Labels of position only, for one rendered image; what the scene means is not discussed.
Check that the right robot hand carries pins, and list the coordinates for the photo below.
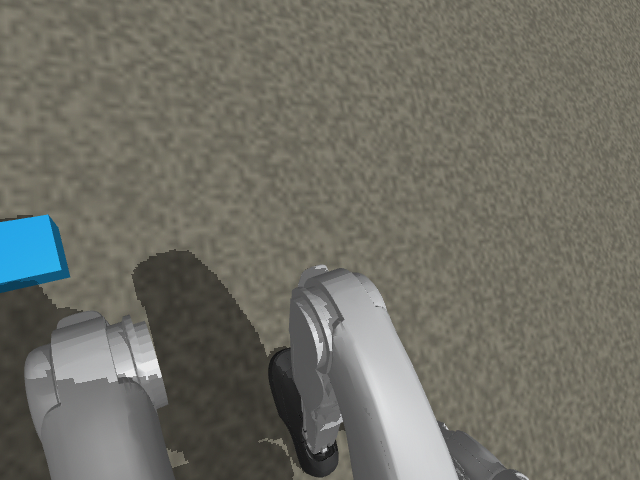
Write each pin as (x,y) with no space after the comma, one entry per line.
(471,459)

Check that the carton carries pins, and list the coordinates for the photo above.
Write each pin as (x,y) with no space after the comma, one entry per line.
(31,253)

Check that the right robot foot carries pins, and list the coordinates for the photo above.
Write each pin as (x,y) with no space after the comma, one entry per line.
(288,403)

